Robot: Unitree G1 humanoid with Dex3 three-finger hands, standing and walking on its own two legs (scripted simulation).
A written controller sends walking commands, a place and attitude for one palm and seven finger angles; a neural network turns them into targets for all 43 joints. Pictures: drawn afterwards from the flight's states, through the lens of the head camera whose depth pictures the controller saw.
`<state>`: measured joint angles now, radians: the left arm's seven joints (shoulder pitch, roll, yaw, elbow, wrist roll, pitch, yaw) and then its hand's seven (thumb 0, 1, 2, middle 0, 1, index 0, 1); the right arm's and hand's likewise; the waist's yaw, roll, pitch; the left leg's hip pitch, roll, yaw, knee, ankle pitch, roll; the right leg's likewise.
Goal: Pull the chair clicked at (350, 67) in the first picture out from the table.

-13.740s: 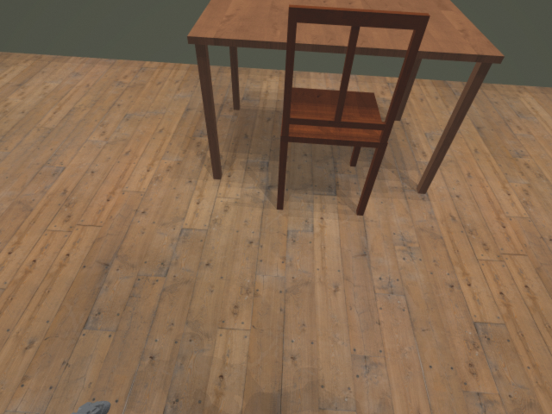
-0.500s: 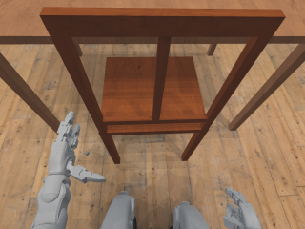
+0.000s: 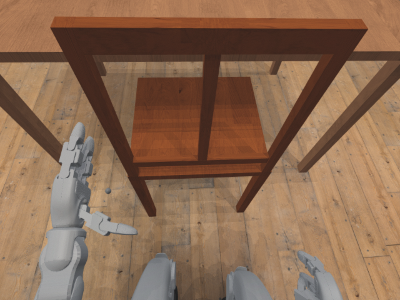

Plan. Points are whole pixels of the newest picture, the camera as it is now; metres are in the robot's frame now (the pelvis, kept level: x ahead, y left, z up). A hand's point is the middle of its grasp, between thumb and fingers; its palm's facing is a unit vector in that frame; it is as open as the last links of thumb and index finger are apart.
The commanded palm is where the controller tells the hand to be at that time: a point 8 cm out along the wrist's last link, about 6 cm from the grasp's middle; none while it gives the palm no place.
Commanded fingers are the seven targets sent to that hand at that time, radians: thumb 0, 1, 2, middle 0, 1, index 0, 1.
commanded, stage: aim the fingers beside a spindle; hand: left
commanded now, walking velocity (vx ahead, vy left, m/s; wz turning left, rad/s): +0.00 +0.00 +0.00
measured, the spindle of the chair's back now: (205, 119) +0.47 +0.01 +0.04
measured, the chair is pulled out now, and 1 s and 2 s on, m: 0.00 0.00 0.00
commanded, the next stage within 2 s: push the fingers through the gap in 0.44 s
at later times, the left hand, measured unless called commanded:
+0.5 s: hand (112, 203) +0.30 +0.19 -0.02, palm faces +0.11 -0.99 -0.01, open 16.9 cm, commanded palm +0.28 +0.23 +0.02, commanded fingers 0.00 -0.50 0.30 -0.06 -0.08 -0.06 -0.08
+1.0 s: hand (110, 170) +0.34 +0.19 +0.04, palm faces +0.11 -0.99 -0.05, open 16.9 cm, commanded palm +0.32 +0.23 +0.02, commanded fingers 0.00 -0.50 0.30 -0.06 -0.08 -0.06 -0.08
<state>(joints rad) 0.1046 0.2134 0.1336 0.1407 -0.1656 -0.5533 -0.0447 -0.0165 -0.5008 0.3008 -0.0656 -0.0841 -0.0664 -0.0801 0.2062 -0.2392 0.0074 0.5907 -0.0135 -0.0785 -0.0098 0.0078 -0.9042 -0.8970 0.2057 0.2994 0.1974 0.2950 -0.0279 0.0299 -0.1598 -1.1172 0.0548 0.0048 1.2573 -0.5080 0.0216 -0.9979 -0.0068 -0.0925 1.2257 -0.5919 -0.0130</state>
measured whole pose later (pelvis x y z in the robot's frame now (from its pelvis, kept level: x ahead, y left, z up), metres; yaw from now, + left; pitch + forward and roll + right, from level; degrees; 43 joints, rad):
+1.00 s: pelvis +0.00 +0.00 +0.00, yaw +0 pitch +22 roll -4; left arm -0.12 0.23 0.18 0.39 -0.17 -0.52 -0.07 -0.01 -0.50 0.30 -0.06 -0.08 -0.06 -0.08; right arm 0.21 -0.25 0.02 0.62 -0.01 -0.06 0.00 0.01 -0.90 -0.90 0.21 0.30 0.20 0.30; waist -0.04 0.04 -0.17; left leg -1.14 0.05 0.00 1.27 -0.51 0.03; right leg -1.01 -0.01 -0.09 1.23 -0.59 -0.01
